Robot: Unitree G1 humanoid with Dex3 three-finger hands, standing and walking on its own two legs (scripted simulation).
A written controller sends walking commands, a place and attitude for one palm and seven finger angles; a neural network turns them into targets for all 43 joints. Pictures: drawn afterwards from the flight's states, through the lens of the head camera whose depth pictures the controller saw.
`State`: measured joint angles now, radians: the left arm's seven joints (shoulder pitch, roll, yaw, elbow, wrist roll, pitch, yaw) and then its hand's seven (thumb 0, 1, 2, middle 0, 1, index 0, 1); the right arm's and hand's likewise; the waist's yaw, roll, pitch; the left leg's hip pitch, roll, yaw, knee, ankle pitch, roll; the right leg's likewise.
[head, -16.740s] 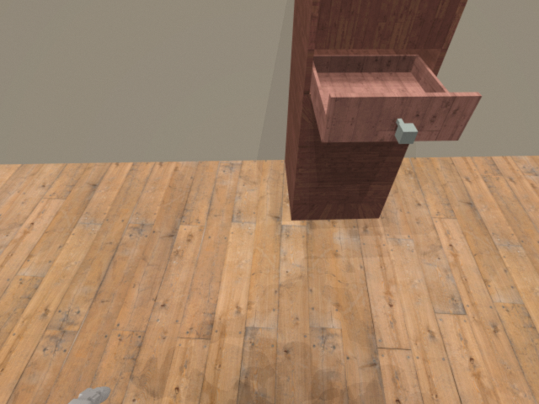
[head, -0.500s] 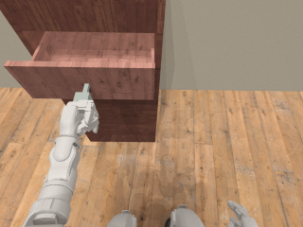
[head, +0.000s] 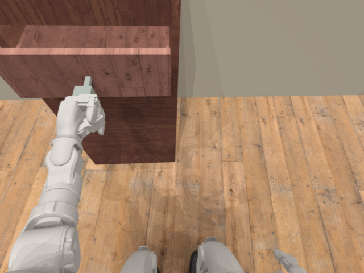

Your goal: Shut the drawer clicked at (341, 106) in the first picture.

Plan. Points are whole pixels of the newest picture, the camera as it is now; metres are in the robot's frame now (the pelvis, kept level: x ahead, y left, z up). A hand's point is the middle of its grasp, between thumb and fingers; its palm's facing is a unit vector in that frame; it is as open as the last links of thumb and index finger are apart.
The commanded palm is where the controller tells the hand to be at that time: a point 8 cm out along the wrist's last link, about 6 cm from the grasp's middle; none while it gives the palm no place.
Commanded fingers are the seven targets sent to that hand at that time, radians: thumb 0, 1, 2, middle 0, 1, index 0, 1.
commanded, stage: push the drawer shut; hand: left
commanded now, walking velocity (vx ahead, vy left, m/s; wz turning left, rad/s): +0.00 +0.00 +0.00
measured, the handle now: (86, 91) +0.51 +0.21 +0.05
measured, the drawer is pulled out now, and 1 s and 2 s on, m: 0.09 0.00 0.00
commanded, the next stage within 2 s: pull the fist back off the drawer in 0.86 s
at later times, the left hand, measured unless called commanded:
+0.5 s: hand (105, 92) +0.51 +0.16 +0.05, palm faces +0.01 -1.00 -0.04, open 3.6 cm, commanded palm +0.49 +0.22 +0.05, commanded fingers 0.00 0.90 0.90 -1.40 -1.60 -1.40 -1.60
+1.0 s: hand (106, 85) +0.53 +0.16 +0.05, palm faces +0.01 -1.00 -0.04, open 3.6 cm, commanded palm +0.54 +0.21 +0.05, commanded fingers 0.00 0.90 0.90 -1.40 -1.60 -1.40 -1.60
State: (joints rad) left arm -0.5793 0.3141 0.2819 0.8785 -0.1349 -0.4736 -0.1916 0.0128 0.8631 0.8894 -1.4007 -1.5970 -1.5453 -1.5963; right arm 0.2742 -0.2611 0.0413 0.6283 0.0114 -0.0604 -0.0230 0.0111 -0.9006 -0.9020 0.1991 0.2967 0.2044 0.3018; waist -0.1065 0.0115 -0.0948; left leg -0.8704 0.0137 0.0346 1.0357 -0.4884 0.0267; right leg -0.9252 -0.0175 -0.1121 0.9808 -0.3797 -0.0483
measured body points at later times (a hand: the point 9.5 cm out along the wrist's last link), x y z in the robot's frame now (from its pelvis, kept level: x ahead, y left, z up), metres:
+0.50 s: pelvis -0.01 +0.01 -0.01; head +0.14 +0.01 +0.41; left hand +0.50 +0.22 +0.05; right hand +0.00 -0.26 -0.13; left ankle +0.00 +0.10 -0.67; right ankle +0.05 -0.09 -0.67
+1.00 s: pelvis -0.02 +0.01 -0.02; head +0.14 +0.03 +0.40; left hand +0.52 +0.22 +0.05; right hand -0.01 -0.25 -0.13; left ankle +0.00 +0.10 -0.67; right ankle +0.05 -0.09 -0.67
